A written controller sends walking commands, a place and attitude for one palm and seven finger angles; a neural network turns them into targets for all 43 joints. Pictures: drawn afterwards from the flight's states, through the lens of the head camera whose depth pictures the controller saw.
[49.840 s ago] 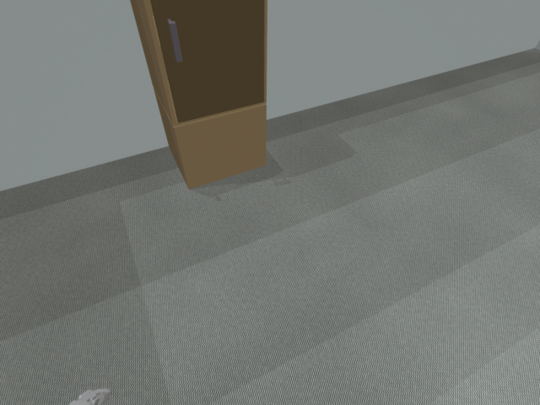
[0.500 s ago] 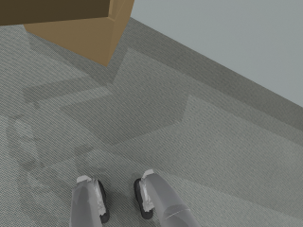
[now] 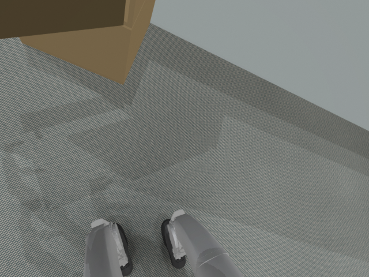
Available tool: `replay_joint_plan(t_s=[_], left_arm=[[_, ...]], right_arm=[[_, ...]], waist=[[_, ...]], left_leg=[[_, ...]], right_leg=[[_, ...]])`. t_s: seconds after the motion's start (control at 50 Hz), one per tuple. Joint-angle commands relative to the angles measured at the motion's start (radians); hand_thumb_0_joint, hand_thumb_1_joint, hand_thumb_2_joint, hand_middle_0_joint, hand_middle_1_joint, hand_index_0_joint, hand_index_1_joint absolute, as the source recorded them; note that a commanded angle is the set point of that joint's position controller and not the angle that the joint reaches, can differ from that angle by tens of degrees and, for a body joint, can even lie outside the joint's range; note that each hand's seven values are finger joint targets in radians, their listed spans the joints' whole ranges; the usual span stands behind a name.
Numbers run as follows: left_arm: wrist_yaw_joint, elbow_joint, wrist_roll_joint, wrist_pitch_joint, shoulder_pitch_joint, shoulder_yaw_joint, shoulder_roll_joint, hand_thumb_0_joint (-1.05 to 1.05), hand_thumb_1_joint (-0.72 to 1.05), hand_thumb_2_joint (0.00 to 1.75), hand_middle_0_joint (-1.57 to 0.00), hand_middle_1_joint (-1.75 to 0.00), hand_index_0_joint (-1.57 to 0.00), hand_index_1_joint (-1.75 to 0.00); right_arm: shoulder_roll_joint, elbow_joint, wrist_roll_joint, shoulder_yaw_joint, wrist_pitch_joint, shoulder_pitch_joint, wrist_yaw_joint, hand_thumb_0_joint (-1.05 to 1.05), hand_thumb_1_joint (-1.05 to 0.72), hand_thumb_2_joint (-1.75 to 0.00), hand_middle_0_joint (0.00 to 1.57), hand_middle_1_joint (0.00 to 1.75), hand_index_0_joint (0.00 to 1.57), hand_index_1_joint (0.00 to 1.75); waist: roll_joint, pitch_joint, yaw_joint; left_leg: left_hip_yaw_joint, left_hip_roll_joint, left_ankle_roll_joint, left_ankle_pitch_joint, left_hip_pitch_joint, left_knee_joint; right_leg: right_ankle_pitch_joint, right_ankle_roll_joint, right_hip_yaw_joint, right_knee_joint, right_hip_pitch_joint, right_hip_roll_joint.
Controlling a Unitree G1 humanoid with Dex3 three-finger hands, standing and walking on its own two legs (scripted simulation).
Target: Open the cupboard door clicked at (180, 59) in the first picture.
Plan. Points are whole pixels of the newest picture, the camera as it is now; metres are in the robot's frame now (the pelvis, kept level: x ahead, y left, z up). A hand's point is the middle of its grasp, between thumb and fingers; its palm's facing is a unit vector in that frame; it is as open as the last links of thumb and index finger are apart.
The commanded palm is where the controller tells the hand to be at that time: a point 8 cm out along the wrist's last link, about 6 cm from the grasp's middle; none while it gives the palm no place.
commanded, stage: move the hooked fingers beside the handle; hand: left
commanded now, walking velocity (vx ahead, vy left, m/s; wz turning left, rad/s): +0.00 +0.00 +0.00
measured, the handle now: out of the picture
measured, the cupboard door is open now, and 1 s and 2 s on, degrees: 39 39 39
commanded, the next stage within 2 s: slide the fingers in behind the handle in 1.72 s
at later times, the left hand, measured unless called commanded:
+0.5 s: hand out of the picture +0.56 +0.38 +0.12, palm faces +0.17 -0.98 -0.03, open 14.0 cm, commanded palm +0.67 +0.37 +0.11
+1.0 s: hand out of the picture +0.56 +0.38 +0.12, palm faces +0.18 -0.98 -0.03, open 14.0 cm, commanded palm +0.67 +0.38 +0.10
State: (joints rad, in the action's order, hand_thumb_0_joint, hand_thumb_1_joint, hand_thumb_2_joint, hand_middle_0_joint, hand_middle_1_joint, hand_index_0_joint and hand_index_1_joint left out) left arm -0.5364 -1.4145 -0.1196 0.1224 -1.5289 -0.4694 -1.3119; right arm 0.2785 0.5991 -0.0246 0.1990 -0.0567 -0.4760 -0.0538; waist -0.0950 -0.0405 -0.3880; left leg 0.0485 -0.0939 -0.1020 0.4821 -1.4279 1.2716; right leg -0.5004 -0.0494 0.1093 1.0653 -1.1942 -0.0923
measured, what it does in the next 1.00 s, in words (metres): stands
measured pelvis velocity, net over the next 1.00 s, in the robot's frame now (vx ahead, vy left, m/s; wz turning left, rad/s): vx -0.01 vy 0.00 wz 0.00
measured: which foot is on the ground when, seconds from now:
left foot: down 0.00-1.00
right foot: down 0.00-1.00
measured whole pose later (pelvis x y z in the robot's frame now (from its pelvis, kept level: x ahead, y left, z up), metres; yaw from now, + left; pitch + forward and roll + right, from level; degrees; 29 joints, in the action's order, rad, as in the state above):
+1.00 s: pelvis -0.01 +0.00 -0.01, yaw +0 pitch +35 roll -14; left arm -0.55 -1.42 -0.10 0.14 -1.49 -0.48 -1.32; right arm 0.30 0.60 -0.01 0.21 -0.04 -0.42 -0.06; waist -0.09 -0.05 -0.38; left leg 0.04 -0.09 -0.10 0.48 -1.45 1.30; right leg -0.51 -0.05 0.10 1.11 -1.23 -0.09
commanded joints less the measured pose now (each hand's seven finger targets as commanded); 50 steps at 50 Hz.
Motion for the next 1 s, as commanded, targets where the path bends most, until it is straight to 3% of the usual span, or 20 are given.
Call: replay_joint_plan(t_s=[0.0,0.02,0.14,0.2,0.26,0.3,0.34,0.4,0.44,0.48,0.5,0.54,0.6,0.62,0.68,0.74,0.78,0.86,0.92,0.98], left_arm=[[-0.001,0.182,0.023,0.057,-0.308,-0.014,-0.202,0.0,-0.5,0.3,-0.3,-1.2,-0.3,-1.2],[-0.002,0.181,0.02,0.055,-0.313,-0.018,-0.214,0.0,-0.5,0.3,-0.3,-1.2,-0.3,-1.2],[0.011,0.236,0.005,0.067,-0.345,-0.028,-0.232,0.0,-0.5,0.3,-0.3,-1.2,-0.3,-1.2],[0.01,0.219,0.013,0.067,-0.331,-0.034,-0.245,0.0,-0.5,0.3,-0.3,-1.2,-0.3,-1.2],[0.002,0.22,0.008,0.065,-0.332,-0.037,-0.267,0.0,-0.5,0.3,-0.3,-1.2,-0.3,-1.2],[0.0,0.219,0.01,0.058,-0.324,-0.011,-0.237,0.0,-0.5,0.3,-0.3,-1.2,-0.3,-1.2],[-0.004,0.231,0.012,0.059,-0.32,-0.018,-0.251,0.0,-0.5,0.3,-0.3,-1.2,-0.3,-1.2],[-0.014,0.224,0.032,0.053,-0.308,-0.018,-0.233,0.0,-0.5,0.3,-0.3,-1.2,-0.3,-1.2],[-0.02,0.247,0.042,0.06,-0.319,-0.014,-0.218,0.0,-0.5,0.3,-0.3,-1.2,-0.3,-1.2],[-0.025,0.243,0.046,0.061,-0.313,-0.003,-0.193,0.0,-0.5,0.3,-0.3,-1.2,-0.3,-1.2],[-0.022,0.256,0.047,0.064,-0.315,-0.02,-0.212,0.0,-0.5,0.3,-0.3,-1.2,-0.3,-1.2],[-0.019,0.262,0.053,0.061,-0.316,0.004,-0.156,0.0,-0.5,0.3,-0.3,-1.2,-0.3,-1.2],[-0.017,0.222,0.062,0.043,-0.296,0.018,-0.118,0.0,-0.5,0.3,-0.3,-1.2,-0.3,-1.2],[-0.015,0.214,0.065,0.04,-0.29,0.0,-0.144,0.0,-0.5,0.3,-0.3,-1.2,-0.3,-1.2],[-0.009,0.195,0.056,0.04,-0.28,0.01,-0.152,0.0,-0.5,0.3,-0.3,-1.2,-0.3,-1.2],[0.008,0.234,0.046,0.065,-0.295,-0.02,-0.207,0.0,-0.5,0.3,-0.3,-1.2,-0.3,-1.2],[0.013,0.238,0.045,0.079,-0.295,-0.039,-0.241,0.0,-0.5,0.3,-0.3,-1.2,-0.3,-1.2],[0.005,0.217,0.049,0.089,-0.278,-0.039,-0.246,0.0,-0.5,0.3,-0.3,-1.2,-0.3,-1.2],[-0.008,0.189,0.048,0.075,-0.263,-0.037,-0.253,0.0,-0.5,0.3,-0.3,-1.2,-0.3,-1.2],[-0.024,0.203,0.047,0.069,-0.281,-0.024,-0.24,0.0,-0.5,0.3,-0.3,-1.2,-0.3,-1.2]], right_arm=[[0.282,0.02,0.0,-0.094,-0.011,-0.271,-0.019,0.0,-0.9,-0.9,0.2,0.3,0.2,0.3],[0.283,0.021,0.0,-0.093,-0.01,-0.274,-0.018,0.0,-0.9,-0.9,0.2,0.3,0.2,0.3],[0.283,0.02,-0.002,-0.098,-0.014,-0.283,-0.014,0.0,-0.9,-0.9,0.2,0.3,0.2,0.3],[0.289,0.022,-0.001,-0.093,-0.012,-0.269,-0.018,0.0,-0.9,-0.9,0.2,0.3,0.2,0.3],[0.291,0.019,0.002,-0.089,-0.01,-0.261,-0.016,0.0,-0.9,-0.9,0.2,0.3,0.2,0.3],[0.289,0.02,0.005,-0.089,-0.007,-0.252,-0.018,0.0,-0.9,-0.9,0.2,0.3,0.2,0.3],[0.289,0.018,0.005,-0.088,-0.007,-0.244,-0.02,0.0,-0.9,-0.9,0.2,0.3,0.2,0.3],[0.292,0.024,0.009,-0.09,-0.002,-0.243,-0.026,0.0,-0.9,-0.9,0.2,0.3,0.2,0.3],[0.287,0.029,0.01,-0.093,0.004,-0.242,-0.026,0.0,-0.9,-0.9,0.2,0.3,0.2,0.3],[0.288,0.035,0.011,-0.096,0.007,-0.236,-0.027,0.0,-0.9,-0.9,0.2,0.3,0.2,0.3],[0.291,0.039,0.009,-0.096,0.007,-0.244,-0.029,0.0,-0.9,-0.9,0.2,0.3,0.2,0.3],[0.283,0.04,0.011,-0.103,0.012,-0.25,-0.026,0.0,-0.9,-0.9,0.2,0.3,0.2,0.3],[0.283,0.04,0.012,-0.104,0.017,-0.239,-0.027,0.0,-0.9,-0.9,0.2,0.3,0.2,0.3],[0.286,0.037,0.01,-0.101,0.018,-0.238,-0.03,0.0,-0.9,-0.9,0.2,0.3,0.2,0.3],[0.285,0.028,0.009,-0.092,0.022,-0.22,-0.032,0.0,-0.9,-0.9,0.2,0.3,0.2,0.3],[0.281,0.024,0.007,-0.088,0.024,-0.22,-0.029,0.0,-0.9,-0.9,0.2,0.3,0.2,0.3],[0.286,0.023,0.006,-0.085,0.022,-0.218,-0.029,0.0,-0.9,-0.9,0.2,0.3,0.2,0.3],[0.287,0.019,0.011,-0.084,0.018,-0.21,-0.027,0.0,-0.9,-0.9,0.2,0.3,0.2,0.3],[0.292,0.016,0.014,-0.082,0.012,-0.209,-0.029,0.0,-0.9,-0.9,0.2,0.3,0.2,0.3],[0.292,0.022,0.015,-0.085,0.009,-0.217,-0.03,0.0,-0.9,-0.9,0.2,0.3,0.2,0.3]], waist=[[-0.449,-0.551,-0.004],[-0.437,-0.559,-0.005],[-0.517,-0.578,0.002],[-0.474,-0.573,-0.003],[-0.498,-0.581,0.004],[-0.503,-0.573,0.001],[-0.516,-0.571,0.007],[-0.456,-0.577,-0.002],[-0.505,-0.578,0.002],[-0.505,-0.58,0.002],[-0.483,-0.591,0.005],[-0.515,-0.593,0.001],[-0.46,-0.567,-0.004],[-0.43,-0.562,-0.002],[-0.421,-0.538,0.001],[-0.454,-0.552,0.015],[-0.441,-0.566,0.017],[-0.448,-0.572,0.019],[-0.41,-0.568,0.015],[-0.437,-0.586,0.011]], left_leg=[[0.19,-0.054,0.085,-0.554,0.897,-0.143],[0.186,-0.052,0.079,-0.539,0.885,-0.14],[0.213,-0.062,0.096,-0.56,0.943,-0.145],[0.197,-0.058,0.084,-0.48,0.897,-0.146],[0.186,-0.052,0.083,-0.46,0.885,-0.143],[0.188,-0.054,0.078,-0.442,0.89,-0.149],[0.19,-0.053,0.081,-0.454,0.893,-0.152],[0.179,-0.054,0.067,-0.422,0.87,-0.149],[0.182,-0.056,0.074,-0.46,0.897,-0.15],[0.189,-0.059,0.08,-0.458,0.912,-0.152],[0.194,-0.061,0.08,-0.478,0.917,-0.151],[0.207,-0.066,0.087,-0.528,0.96,-0.156],[0.195,-0.063,0.077,-0.474,0.924,-0.156],[0.182,-0.057,0.069,-0.451,0.891,-0.156],[0.165,-0.05,0.062,-0.407,0.843,-0.156],[0.16,-0.048,0.065,-0.438,0.843,-0.147],[0.155,-0.046,0.066,-0.432,0.829,-0.137],[0.154,-0.044,0.067,-0.443,0.827,-0.131],[0.155,-0.042,0.06,-0.421,0.805,-0.131],[0.167,-0.045,0.068,-0.466,0.833,-0.124]], right_leg=[[0.26,0.049,0.03,-0.055,-0.111,-0.029],[0.259,0.048,0.028,-0.054,-0.101,-0.031],[0.249,0.05,0.028,-0.043,-0.153,-0.026],[0.241,0.048,0.027,-0.044,-0.124,-0.025],[0.235,0.05,0.025,-0.04,-0.118,-0.026],[0.232,0.049,0.024,-0.043,-0.123,-0.023],[0.232,0.05,0.024,-0.043,-0.122,-0.022],[0.233,0.045,0.023,-0.049,-0.104,-0.025],[0.236,0.048,0.023,-0.048,-0.126,-0.024],[0.232,0.047,0.026,-0.046,-0.14,-0.023],[0.237,0.045,0.026,-0.045,-0.128,-0.022],[0.241,0.046,0.027,-0.049,-0.158,-0.02],[0.237,0.044,0.027,-0.055,-0.147,-0.02],[0.238,0.043,0.025,-0.059,-0.114,-0.02],[0.229,0.045,0.019,-0.056,-0.099,-0.019],[0.234,0.049,0.015,-0.049,-0.089,-0.02],[0.232,0.046,0.013,-0.043,-0.075,-0.022],[0.233,0.047,0.013,-0.036,-0.073,-0.023],[0.233,0.043,0.015,-0.036,-0.063,-0.022],[0.24,0.043,0.02,-0.026,-0.097,-0.022]])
